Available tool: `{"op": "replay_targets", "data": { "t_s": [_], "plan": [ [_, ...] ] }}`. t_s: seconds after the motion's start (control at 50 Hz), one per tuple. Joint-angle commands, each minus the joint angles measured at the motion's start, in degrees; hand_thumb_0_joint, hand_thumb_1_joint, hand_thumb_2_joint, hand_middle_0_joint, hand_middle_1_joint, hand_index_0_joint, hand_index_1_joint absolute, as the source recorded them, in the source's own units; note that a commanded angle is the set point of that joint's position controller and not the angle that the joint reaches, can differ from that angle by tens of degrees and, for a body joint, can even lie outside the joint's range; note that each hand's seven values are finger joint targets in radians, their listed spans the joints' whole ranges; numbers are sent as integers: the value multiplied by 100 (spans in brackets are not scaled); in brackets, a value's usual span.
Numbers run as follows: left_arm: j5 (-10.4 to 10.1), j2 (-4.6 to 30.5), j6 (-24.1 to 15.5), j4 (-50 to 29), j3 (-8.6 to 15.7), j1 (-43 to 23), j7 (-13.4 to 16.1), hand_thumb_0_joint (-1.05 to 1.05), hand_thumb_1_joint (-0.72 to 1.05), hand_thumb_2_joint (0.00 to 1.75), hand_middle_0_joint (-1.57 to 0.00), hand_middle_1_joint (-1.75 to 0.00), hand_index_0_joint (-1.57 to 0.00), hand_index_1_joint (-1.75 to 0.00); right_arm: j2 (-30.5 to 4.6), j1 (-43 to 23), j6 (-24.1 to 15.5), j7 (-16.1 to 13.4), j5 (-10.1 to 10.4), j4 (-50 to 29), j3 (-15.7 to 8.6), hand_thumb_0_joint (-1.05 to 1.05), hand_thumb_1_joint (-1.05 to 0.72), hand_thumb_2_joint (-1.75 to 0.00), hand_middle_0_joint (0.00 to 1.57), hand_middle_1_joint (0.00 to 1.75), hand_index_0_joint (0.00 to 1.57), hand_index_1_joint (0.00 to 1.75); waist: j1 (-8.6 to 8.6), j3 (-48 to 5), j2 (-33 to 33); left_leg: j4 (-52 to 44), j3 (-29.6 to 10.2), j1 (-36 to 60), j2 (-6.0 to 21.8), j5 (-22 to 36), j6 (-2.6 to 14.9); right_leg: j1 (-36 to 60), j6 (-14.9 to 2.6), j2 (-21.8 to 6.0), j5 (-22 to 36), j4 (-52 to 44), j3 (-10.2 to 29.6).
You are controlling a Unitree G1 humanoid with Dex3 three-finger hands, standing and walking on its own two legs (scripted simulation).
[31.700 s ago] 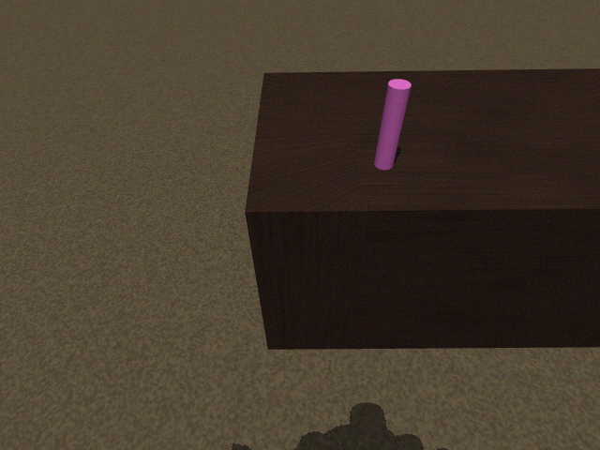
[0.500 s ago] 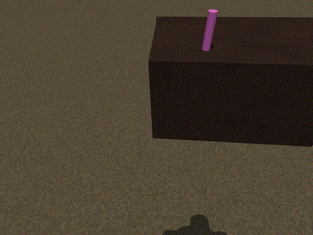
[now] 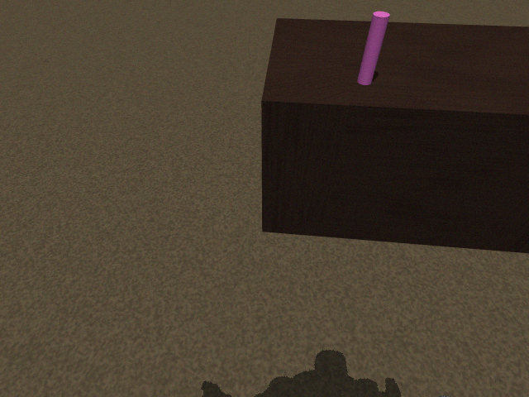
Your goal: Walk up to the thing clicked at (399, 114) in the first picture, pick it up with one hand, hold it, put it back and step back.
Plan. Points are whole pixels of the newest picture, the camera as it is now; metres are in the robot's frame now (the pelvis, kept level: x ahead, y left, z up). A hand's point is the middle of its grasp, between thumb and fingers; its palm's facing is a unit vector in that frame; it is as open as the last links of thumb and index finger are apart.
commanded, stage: step back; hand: right
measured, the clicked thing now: (372, 50) +1.07 -0.27 +0.03
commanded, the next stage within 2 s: stand in 0.10 s
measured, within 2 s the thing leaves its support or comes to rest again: neither
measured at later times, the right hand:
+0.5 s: hand out of the picture +0.07 -0.25 -0.14, palm faces +0.01 +0.94 -0.34, open 7.4 cm
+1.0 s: hand out of the picture +0.03 -0.25 -0.15, palm faces -0.01 +0.95 -0.32, open 7.4 cm
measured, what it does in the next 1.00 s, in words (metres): stands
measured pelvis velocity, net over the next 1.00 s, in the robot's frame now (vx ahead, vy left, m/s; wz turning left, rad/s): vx -0.03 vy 0.00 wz -0.01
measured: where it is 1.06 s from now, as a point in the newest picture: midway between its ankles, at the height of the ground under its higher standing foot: outside the picture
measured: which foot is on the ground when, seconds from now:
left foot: down 0.00-1.00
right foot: down 0.00-1.00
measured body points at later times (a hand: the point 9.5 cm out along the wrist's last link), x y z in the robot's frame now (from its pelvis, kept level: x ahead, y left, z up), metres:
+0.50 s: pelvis -0.02 +0.00 +0.01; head -0.02 +0.00 +0.46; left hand +0.08 +0.30 -0.12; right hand +0.07 -0.30 -0.11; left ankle +0.00 +0.12 -0.74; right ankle -0.03 -0.13 -0.74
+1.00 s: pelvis -0.03 +0.00 +0.01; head -0.03 +0.00 +0.46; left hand +0.03 +0.30 -0.12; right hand +0.03 -0.30 -0.12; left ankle +0.00 +0.12 -0.74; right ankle -0.03 -0.13 -0.74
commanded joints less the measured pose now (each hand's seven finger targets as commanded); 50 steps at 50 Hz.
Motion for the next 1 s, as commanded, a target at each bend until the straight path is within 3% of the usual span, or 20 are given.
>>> {"op": "replay_targets", "data": {
  "t_s": [0.0,0.06,0.08,0.2,0.28,0.36,0.44,0.66,0.98],
  "plan": [
    [-19,1266,-127,-356,262,-222,104,0,90,90,-20,-30,-20,-30,-1264,-167,-75,-114,15,-291,-292,0,-90,-90,20,30,20,30,-78,-928,-52,-218,-276,333,581,2492,262,437,-369,-610,2549,-114,404],
    [-16,1223,-94,-340,243,-320,104,0,90,90,-20,-30,-20,-30,-1263,-322,-65,-110,11,-270,-290,0,-90,-90,20,30,20,30,-59,-800,66,-462,-360,399,656,2303,263,288,-336,-550,2212,-143,357],
    [-112,983,-73,-226,130,-293,77,0,90,90,-20,-30,-20,-30,-1301,-333,-83,-104,43,-289,-215,0,-90,-90,20,30,20,30,-60,-702,5,-698,-591,601,695,2666,236,190,-244,-563,2359,-426,437],
    [-81,1064,-62,-141,119,-381,60,0,90,90,-20,-30,-20,-30,-1284,-411,-133,-98,53,-209,-174,0,-90,-90,20,30,20,30,-61,-870,144,-994,-497,998,737,2974,135,541,-183,-613,2418,-727,401],
    [-52,1084,-77,-93,96,-472,42,0,90,90,-20,-30,-20,-30,-1271,-430,-117,-83,60,-152,-146,0,-90,-90,20,30,20,30,-92,-706,55,-1221,-451,877,688,2285,91,551,-141,-640,2086,-1045,452],
    [-41,1106,-92,-39,93,-493,35,0,90,90,-20,-30,-20,-30,-1249,-434,-127,-66,52,-110,-136,0,-90,-90,20,30,20,30,-100,-762,42,-1317,-440,906,700,2222,85,631,-148,-686,2088,-1122,447],
    [-33,1082,-82,7,61,-453,17,0,90,90,-20,-30,-20,-30,-1264,-340,-89,-54,54,-17,-120,0,-90,-90,20,30,20,30,-119,-420,20,-1529,-464,677,640,1205,38,338,-120,-638,1121,-1404,496],
    [-25,1102,-71,68,56,-283,-33,0,90,90,-20,-30,-20,-30,-1340,-109,-106,-25,14,75,-129,0,-90,-90,20,30,20,30,-125,-187,54,-1748,-630,340,650,149,64,19,-178,-591,303,-1420,540],
    [-42,1138,-61,36,9,-66,-36,0,90,90,-20,-30,-20,-30,-1339,77,-103,-31,18,124,-58,0,-90,-90,20,30,20,30,-128,-298,57,-1596,-601,444,652,583,71,-45,-209,-622,580,-1311,607]
  ]
}}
